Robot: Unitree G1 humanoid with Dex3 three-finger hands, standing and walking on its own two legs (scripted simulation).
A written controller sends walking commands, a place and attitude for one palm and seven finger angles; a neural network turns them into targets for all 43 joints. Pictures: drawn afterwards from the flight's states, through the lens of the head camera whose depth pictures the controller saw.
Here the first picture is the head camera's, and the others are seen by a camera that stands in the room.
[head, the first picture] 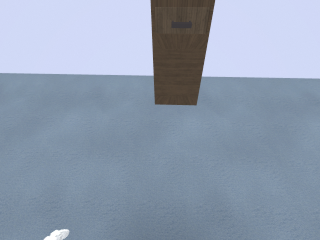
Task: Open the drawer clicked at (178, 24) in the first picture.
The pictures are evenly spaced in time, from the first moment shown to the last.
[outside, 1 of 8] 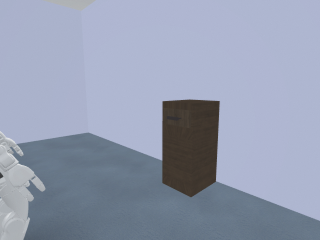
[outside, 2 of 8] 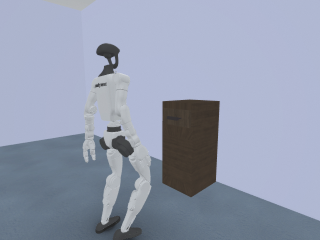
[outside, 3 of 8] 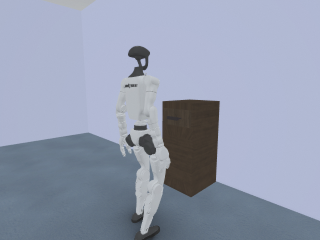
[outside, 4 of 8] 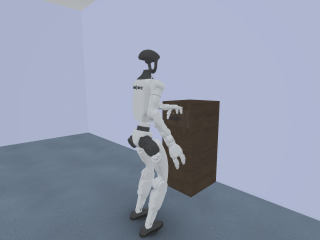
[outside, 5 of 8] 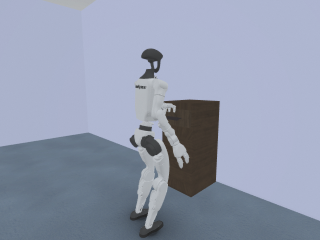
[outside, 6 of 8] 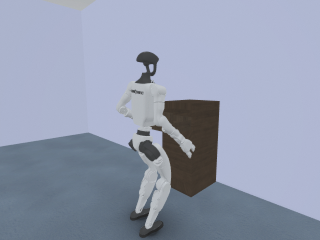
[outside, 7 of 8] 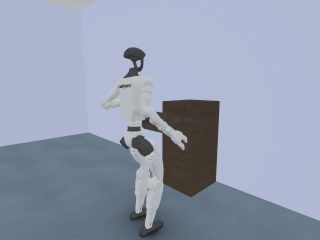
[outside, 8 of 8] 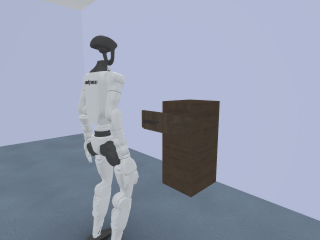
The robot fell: no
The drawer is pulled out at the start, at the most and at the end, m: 0.00 0.30 0.29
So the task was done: yes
